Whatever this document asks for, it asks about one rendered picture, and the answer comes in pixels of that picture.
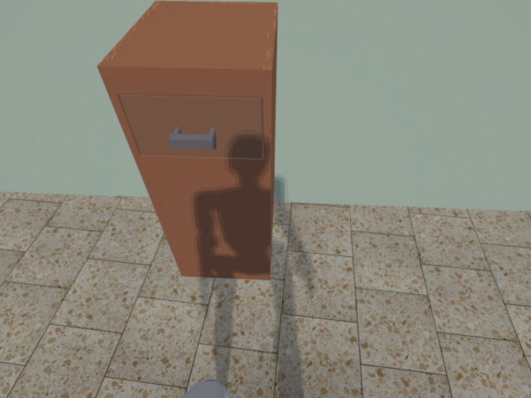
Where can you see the drawer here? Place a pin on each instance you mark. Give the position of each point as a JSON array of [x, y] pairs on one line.
[[238, 122]]

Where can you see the cabinet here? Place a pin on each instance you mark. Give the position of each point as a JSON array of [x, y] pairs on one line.
[[216, 213]]

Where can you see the left robot thigh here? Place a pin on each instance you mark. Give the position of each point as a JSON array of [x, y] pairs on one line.
[[207, 389]]

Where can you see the handle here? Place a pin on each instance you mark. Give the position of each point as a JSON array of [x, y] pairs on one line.
[[178, 140]]

